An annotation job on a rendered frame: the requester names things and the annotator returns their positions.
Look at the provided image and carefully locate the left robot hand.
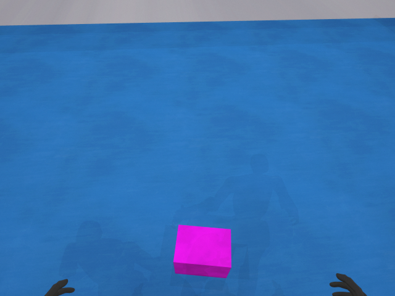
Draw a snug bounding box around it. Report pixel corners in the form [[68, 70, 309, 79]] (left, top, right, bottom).
[[45, 279, 75, 296]]

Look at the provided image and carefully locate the carton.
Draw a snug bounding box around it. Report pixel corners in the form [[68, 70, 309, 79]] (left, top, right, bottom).
[[173, 225, 231, 278]]

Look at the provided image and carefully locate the right robot hand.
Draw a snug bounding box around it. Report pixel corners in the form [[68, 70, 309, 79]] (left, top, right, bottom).
[[330, 273, 367, 296]]

